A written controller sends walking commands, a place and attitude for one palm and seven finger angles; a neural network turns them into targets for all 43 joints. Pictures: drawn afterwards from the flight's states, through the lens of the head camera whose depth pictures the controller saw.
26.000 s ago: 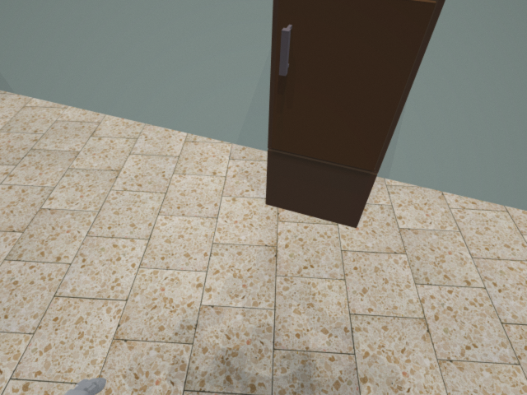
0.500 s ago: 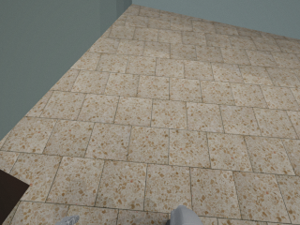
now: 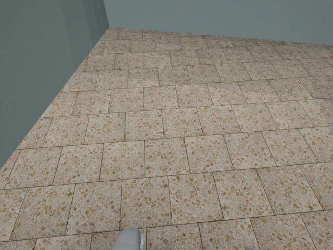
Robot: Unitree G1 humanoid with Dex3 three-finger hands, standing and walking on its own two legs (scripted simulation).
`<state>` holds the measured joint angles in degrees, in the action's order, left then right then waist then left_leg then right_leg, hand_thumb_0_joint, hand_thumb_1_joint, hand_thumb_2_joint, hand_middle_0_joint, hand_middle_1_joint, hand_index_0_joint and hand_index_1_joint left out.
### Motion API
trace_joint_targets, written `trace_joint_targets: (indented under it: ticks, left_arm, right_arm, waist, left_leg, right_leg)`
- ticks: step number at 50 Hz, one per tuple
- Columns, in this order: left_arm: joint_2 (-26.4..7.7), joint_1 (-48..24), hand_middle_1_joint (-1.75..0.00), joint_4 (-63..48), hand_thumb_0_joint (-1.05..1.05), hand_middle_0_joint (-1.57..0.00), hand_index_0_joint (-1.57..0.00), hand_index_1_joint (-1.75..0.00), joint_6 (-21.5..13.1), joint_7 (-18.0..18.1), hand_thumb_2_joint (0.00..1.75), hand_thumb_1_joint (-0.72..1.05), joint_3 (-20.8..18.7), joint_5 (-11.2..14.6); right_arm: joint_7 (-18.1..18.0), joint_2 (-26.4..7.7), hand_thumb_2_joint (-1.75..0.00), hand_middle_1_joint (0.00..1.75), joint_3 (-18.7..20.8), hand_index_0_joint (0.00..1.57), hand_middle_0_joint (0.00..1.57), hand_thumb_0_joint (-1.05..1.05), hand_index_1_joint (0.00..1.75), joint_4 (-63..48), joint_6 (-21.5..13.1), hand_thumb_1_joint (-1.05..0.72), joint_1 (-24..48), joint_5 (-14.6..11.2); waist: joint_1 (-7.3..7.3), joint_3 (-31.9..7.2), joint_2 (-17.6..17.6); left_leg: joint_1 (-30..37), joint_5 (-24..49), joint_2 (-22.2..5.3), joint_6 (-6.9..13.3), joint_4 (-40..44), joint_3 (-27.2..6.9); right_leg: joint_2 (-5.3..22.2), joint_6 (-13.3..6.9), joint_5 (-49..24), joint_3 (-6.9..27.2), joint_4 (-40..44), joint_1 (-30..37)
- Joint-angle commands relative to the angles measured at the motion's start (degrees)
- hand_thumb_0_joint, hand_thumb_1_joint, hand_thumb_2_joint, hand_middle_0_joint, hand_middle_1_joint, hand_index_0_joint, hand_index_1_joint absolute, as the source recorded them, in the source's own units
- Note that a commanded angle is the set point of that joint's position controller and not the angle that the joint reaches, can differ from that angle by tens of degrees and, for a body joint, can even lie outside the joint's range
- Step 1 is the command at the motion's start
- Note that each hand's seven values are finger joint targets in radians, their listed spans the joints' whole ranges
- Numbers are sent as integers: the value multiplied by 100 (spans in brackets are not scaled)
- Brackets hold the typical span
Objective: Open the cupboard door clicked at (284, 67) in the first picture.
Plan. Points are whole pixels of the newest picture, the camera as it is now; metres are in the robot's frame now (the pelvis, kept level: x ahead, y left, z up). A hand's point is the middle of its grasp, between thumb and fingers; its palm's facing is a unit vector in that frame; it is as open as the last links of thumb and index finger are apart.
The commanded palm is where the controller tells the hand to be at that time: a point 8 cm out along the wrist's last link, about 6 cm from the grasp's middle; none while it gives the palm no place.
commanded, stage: walk to a spot facing it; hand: left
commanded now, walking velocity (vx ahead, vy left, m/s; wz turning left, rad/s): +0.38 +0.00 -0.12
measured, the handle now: out of the picture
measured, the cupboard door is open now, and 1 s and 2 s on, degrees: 43 43 43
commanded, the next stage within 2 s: turn to face it in 0.58 s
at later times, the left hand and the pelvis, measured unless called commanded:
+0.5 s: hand (118, 173) +0.37 +0.20 -0.17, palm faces -0.10 -0.98 -0.16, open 7.4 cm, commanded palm none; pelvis +0.27 +0.03 +0.00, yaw -8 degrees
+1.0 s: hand (152, 126) +0.57 +0.11 -0.17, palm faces -0.08 -0.97 -0.21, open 7.1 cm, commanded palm none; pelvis +0.47 -0.07 +0.00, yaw -6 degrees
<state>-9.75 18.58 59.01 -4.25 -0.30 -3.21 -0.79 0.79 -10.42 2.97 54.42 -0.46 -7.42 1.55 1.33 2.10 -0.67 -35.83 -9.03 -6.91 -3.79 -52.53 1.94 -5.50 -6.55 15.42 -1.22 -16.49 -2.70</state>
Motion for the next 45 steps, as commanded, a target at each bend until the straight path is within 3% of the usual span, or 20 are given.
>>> trace_joint_targets:
  ticks: [1, 5, 7, 8, 9, 10, 11, 14, 17, 22, 25, 29, 30, 32, 33, 34, 35, 39, 41, 45]
  left_arm:
    - [-681, 851, -30, 66, 0, -20, -20, -30, -133, 103, 90, 90, -68, 3]
    - [-769, 1022, -30, 235, 0, -20, -20, -30, -120, 160, 90, 90, -59, -27]
    - [-890, 793, -30, 232, 0, -20, -20, -30, -150, 168, 90, 90, -101, 8]
    - [-877, 718, -30, 211, 0, -20, -20, -30, -160, 159, 90, 90, -110, 38]
    - [-643, 841, -30, 104, 0, -20, -20, -30, -164, 123, 90, 90, -92, 90]
    - [-405, 984, -30, 14, 0, -20, -20, -30, -196, 56, 90, 90, 20, 143]
    - [-569, 507, -30, -71, 0, -20, -20, -30, -183, 97, 90, 90, -35, 88]
    - [-255, -13, -30, -100, 0, -20, -20, -30, 18, -32, 90, 90, -77, -57]
    - [4, 278, -30, -63, 0, -20, -20, -30, 233, -111, 90, 90, -47, -79]
    - [32, -556, -30, -319, 0, -20, -20, -30, 312, -194, 90, 90, -20, -90]
    - [-82, -1256, -30, -544, 0, -20, -20, -30, 311, -217, 90, 90, -24, -75]
    - [-267, -1543, -30, -682, 0, -20, -20, -30, 297, -223, 90, 90, -40, -69]
    - [-342, -1276, -30, -619, 0, -20, -20, -30, 268, -205, 90, 90, -57, -69]
    - [-714, 225, -30, -177, 0, -20, -20, -30, 169, -149, 90, 90, -184, -101]
    - [-1358, 1044, -30, 7, 0, -20, -20, -30, 112, -66, 90, 90, -354, -130]
    - [-1711, 1195, -30, 50, 0, -20, -20, -30, 120, -17, 90, 90, -395, 15]
    - [-1524, 749, -30, -80, 0, -20, -20, -30, 162, 81, 90, 90, -338, 89]
    - [-646, -410, -30, -264, 0, -20, -20, -30, 23, 129, 90, 90, 16, 62]
    - [-548, -564, -30, -265, 0, -20, -20, -30, -24, 132, 90, 90, 69, 42]
    - [-391, -503, -30, -251, 0, -20, -20, -30, 15, 153, 90, 90, 22, 27]
  right_arm:
    - [67, -318, -90, 30, 43, 20, 20, 0, 30, -547, -180, -90, 721, -48]
    - [75, -301, -90, 30, 23, 20, 20, 0, 30, -556, -239, -90, 911, -56]
    - [-23, -415, -90, 30, 45, 20, 20, 0, 30, -215, -296, -90, -123, -22]
    - [-84, -642, -90, 30, 110, 20, 20, 0, 30, 72, -312, -90, -1001, 11]
    - [-150, -1242, -90, 30, 248, 20, 20, 0, 30, 278, -345, -90, -1935, 103]
    - [-185, -1591, -90, 30, 293, 20, 20, 0, 30, 364, -331, -90, -2502, 83]
    - [-205, -1416, -90, 30, 252, 20, 20, 0, 30, 317, -296, -90, -2157, 21]
    - [-238, -587, -90, 30, 31, 20, 20, 0, 30, 212, -454, -90, -1336, 17]
    - [-251, -460, -90, 30, -33, 20, 20, 0, 30, 373, -550, -90, -1358, -17]
    - [-195, -505, -90, 30, -25, 20, 20, 0, 30, 555, -502, -90, -1663, -17]
    - [-199, -569, -90, 30, -34, 20, 20, 0, 30, 688, -454, -90, -2011, 24]
    - [-239, -720, -90, 30, -63, 20, 20, 0, 30, 811, -400, -90, -2255, 50]
    - [-243, -762, -90, 30, -57, 20, 20, 0, 30, 821, -381, -90, -2255, 44]
    - [-235, -844, -90, 30, -52, 20, 20, 0, 30, 720, -386, -90, -1920, -40]
    - [-188, -635, -90, 30, -72, 20, 20, 0, 30, 591, -399, -90, -2053, -143]
    - [-223, -436, -90, 30, -80, 20, 20, 0, 30, 465, -389, -90, -2163, -214]
    - [-226, -594, -90, 30, -46, 20, 20, 0, 30, 448, -317, -90, -1818, -195]
    - [-209, 28, -90, 30, -129, 20, 20, 0, 30, 747, -46, -90, -1908, -112]
    - [-182, 155, -90, 30, -139, 20, 20, 0, 30, 896, 64, -90, -2193, -111]
    - [-136, 136, -90, 30, -69, 20, 20, 0, 30, 704, 169, -90, -1745, -103]
  waist:
    - [178, 291, 588]
    - [109, 247, 514]
    - [-419, -178, 574]
    - [-795, -609, 446]
    - [-1074, -1359, -500]
    - [-1017, -1955, -1368]
    - [-903, -1409, -672]
    - [-354, 280, -330]
    - [-38, 41, -586]
    - [-112, 310, -594]
    - [-321, 595, -553]
    - [-285, 547, -531]
    - [-147, 365, -561]
    - [586, -433, -253]
    - [869, -1328, 936]
    - [640, -1887, 1654]
    - [538, -1290, 851]
    - [-294, -263, 487]
    - [-495, -314, 494]
    - [-445, -180, 769]
  left_leg:
    - [-711, -110, 64, 112, 517, 136]
    - [137, -498, 417, 306, 1406, 458]
    - [1672, -225, 832, 503, 2050, 763]
    - [3266, 284, 649, 694, 2228, 549]
    - [4875, 605, -792, 1279, 2208, -1373]
    - [5656, 1307, -2188, 1993, 2855, -3112]
    - [4953, 1187, -2309, 2135, 3320, -3256]
    - [2716, 979, -1489, 1386, 3848, -1502]
    - [2601, 1638, -1007, 1106, 3942, -181]
    - [2554, 1549, -717, 935, 4172, 557]
    - [2794, 1529, -943, 959, 4180, 552]
    - [3339, 2979, -1103, 921, 3643, 726]
    - [3410, 3754, -1109, 872, 3131, 790]
    - [2625, 3936, -797, 576, 1210, 1018]
    - [1223, 1307, -117, 315, -691, 1308]
    - [242, -2628, 560, 130, -2551, 753]
    - [122, -2277, 219, 270, -2655, -39]
    - [964, -1189, -140, 184, -1522, -176]
    - [1238, -920, -52, 147, -978, -73]
    - [860, -518, 32, 69, -581, 105]
  right_leg:
    - [1851, -430, -3297, 1242, 263, 868]
    - [1814, -330, -4795, 1145, -237, 975]
    - [1554, -102, -5979, 723, -1206, 612]
    - [1413, 91, -5426, 607, -2190, -338]
    - [843, 357, -3137, 294, -3832, -1838]
    - [204, 393, 1162, 149, -5878, -2779]
    - [529, 314, 1338, 513, -6520, -3164]
    - [1044, 499, 263, 481, -6335, -3390]
    - [1082, 595, -64, 301, -5476, -3123]
    - [1105, 583, -946, -268, -3488, -2944]
    - [1046, 500, -968, -452, -2749, -2943]
    - [788, 257, -509, -629, -2208, -2528]
    - [636, 164, -340, -723, -2083, -2091]
    - [554, -54, -745, -600, -1539, 173]
    - [1967, -541, -1119, 1219, -1218, 1798]
    - [3240, -1062, -2544, 3167, -544, 2310]
    - [3138, -1020, -2782, 2686, -306, 1534]
    - [2306, -249, -4065, 287, -26, -836]
    - [2110, -122, -3898, -274, 101, -1110]
    - [2061, 19, -3767, -583, 127, -883]
